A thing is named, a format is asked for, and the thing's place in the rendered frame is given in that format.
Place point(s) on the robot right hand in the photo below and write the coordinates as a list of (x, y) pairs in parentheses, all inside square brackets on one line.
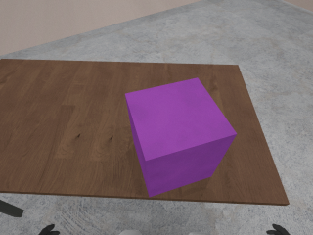
[(279, 230)]

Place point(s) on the robot left hand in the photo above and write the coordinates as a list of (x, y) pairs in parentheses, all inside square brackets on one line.
[(47, 230)]

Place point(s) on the carton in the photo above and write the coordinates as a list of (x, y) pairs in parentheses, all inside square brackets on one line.
[(179, 133)]

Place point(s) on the table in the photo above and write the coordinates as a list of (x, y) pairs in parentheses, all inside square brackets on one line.
[(65, 131)]

